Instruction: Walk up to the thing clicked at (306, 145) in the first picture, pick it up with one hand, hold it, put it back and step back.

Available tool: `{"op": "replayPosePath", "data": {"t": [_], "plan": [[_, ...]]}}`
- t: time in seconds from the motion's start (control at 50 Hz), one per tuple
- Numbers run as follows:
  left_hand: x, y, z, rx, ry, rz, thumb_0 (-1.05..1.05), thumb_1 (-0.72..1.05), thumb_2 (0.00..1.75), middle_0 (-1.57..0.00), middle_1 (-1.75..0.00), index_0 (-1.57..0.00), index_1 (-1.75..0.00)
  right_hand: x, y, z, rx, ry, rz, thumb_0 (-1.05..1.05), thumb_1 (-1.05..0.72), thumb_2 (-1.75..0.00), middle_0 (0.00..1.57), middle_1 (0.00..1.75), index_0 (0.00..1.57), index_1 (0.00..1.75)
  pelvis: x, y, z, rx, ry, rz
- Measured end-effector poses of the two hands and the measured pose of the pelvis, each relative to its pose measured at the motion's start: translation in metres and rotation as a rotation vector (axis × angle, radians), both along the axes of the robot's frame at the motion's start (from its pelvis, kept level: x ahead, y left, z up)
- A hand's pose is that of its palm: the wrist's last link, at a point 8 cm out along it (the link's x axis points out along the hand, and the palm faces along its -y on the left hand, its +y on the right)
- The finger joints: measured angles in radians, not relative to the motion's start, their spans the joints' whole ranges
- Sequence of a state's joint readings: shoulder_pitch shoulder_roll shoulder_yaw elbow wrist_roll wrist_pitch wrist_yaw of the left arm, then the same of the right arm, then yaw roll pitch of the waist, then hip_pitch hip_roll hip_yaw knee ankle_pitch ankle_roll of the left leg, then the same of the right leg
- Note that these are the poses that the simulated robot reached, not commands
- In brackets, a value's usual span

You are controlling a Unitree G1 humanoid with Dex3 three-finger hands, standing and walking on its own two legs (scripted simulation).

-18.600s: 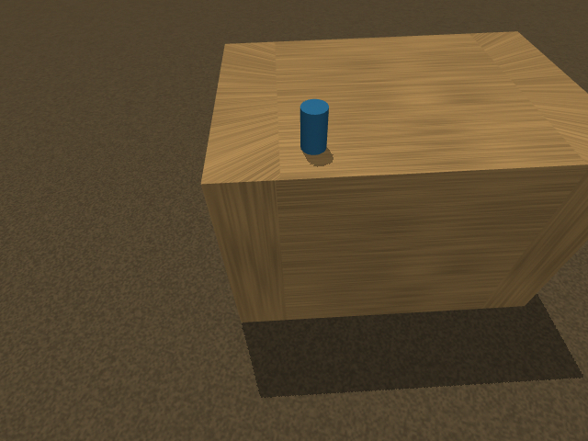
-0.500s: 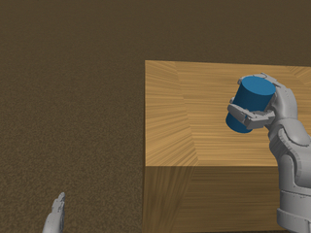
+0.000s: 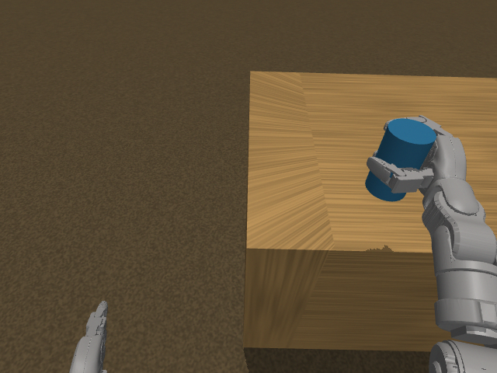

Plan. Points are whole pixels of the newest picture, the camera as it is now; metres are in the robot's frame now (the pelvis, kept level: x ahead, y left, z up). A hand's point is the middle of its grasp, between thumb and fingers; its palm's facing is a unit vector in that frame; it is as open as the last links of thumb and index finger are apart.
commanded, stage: crouch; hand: right
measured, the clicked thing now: (397, 161) +0.40 -0.19 +0.16
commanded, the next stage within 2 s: lower in 0.80 s
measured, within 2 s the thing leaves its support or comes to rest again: neither
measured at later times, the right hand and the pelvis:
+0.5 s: hand (387, 157) +0.45 -0.20 +0.12, palm faces +0.18 +0.98 +0.00, open 9.2 cm; pelvis +0.00 -0.01 +0.00, yaw +1 degrees
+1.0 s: hand (383, 157) +0.47 -0.21 +0.10, palm faces +0.17 +0.99 +0.01, open 9.2 cm; pelvis +0.01 -0.01 -0.01, yaw +1 degrees
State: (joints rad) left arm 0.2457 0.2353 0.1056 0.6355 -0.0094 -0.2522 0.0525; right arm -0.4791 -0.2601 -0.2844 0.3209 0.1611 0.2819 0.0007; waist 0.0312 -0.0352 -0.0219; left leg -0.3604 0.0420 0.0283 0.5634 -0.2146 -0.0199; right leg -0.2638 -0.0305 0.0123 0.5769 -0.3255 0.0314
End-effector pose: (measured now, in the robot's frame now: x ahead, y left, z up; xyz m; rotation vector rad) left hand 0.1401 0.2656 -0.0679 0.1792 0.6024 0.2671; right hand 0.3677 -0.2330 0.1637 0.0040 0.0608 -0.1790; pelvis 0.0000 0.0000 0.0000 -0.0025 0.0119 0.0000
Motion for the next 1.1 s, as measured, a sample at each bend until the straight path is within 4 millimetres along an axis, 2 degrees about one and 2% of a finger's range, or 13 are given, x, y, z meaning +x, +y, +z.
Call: {"op": "replayPosePath", "data": {"t": [0.1,0.3,0.56,1.0,1.1], "plan": [[-0.005,0.001,-0.001,0.011,0.017,0.015,-0.01,-0.53,0.06,-0.05,-0.05,-0.05,-0.05,0.014,-0.002,-0.009,-0.002,-0.009,-0.003,-0.01,0.32,-1.13,0.77,1.12,0.77,1.11,0.000,-0.001,-0.001,0.001,0.017,0.007],[-0.005,-0.012,-0.001,-0.007,0.033,0.007,-0.01,-0.53,0.06,-0.06,-0.05,-0.06,-0.05,0.032,-0.011,-0.029,-0.007,-0.011,-0.006,-0.01,0.33,-1.14,0.76,1.13,0.76,1.12,-0.001,-0.005,-0.002,0.002,0.052,0.013],[-0.007,-0.009,-0.001,0.025,0.075,0.029,-0.01,-0.53,0.06,-0.06,-0.05,-0.06,-0.05,0.056,-0.016,-0.047,-0.009,-0.025,0.004,-0.01,0.34,-1.14,0.77,1.12,0.77,1.11,0.005,-0.009,-0.005,0.007,0.103,0.021],[0.003,-0.005,0.004,0.055,0.072,0.026,-0.01,-0.54,0.07,-0.06,-0.05,-0.05,-0.05,0.076,-0.024,-0.068,0.006,-0.028,0.006,-0.01,0.34,-1.14,0.77,1.13,0.77,1.11,0.015,-0.011,-0.013,0.013,0.163,0.020],[-0.001,-0.006,0.001,0.057,0.080,0.021,-0.01,-0.55,0.08,-0.06,-0.05,-0.05,-0.05,0.077,-0.024,-0.083,0.010,-0.006,0.007,-0.01,0.33,-1.15,0.77,1.13,0.77,1.11,0.011,-0.011,-0.018,0.011,0.184,0.022]]}}
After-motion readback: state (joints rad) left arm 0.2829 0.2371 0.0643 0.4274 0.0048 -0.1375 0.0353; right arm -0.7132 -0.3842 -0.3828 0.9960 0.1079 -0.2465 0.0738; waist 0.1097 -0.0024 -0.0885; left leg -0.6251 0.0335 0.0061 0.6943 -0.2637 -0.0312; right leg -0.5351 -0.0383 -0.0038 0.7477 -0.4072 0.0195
